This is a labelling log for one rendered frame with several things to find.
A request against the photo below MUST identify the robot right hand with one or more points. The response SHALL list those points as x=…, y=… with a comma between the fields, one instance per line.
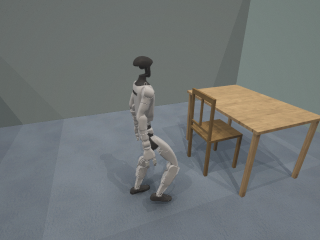
x=148, y=155

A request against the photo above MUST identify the robot left upper arm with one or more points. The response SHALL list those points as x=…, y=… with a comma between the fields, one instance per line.
x=131, y=102

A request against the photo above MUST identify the robot right upper arm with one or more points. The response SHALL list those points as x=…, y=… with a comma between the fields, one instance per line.
x=146, y=97

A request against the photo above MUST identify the robot head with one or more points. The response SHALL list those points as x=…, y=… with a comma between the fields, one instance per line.
x=145, y=63

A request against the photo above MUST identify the table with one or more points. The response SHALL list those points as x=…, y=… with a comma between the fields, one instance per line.
x=260, y=114

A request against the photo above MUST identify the left robot forearm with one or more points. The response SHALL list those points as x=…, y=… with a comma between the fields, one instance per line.
x=136, y=124

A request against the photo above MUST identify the robot left hand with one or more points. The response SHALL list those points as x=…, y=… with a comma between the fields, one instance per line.
x=136, y=132

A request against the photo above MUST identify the right robot foot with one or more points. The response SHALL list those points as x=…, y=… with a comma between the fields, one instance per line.
x=163, y=197

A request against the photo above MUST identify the chair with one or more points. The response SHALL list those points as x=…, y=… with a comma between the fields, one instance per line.
x=212, y=131

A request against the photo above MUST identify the right robot forearm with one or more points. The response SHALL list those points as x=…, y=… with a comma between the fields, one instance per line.
x=142, y=127

